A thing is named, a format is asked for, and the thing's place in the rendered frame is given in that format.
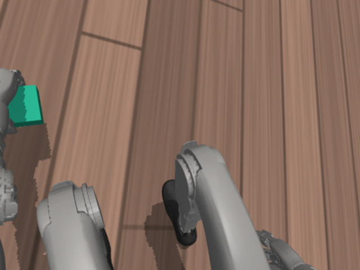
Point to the right robot foot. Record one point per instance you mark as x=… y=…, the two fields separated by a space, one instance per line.
x=171 y=206

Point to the left robot foot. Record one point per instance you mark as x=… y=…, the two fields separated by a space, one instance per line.
x=108 y=248

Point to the left robot arm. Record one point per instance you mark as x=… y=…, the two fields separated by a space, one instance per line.
x=8 y=191

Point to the right robot hand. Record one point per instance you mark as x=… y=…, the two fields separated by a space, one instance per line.
x=283 y=257

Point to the left robot hand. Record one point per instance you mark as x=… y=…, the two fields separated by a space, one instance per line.
x=10 y=80

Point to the small box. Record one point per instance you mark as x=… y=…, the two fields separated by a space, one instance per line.
x=25 y=108

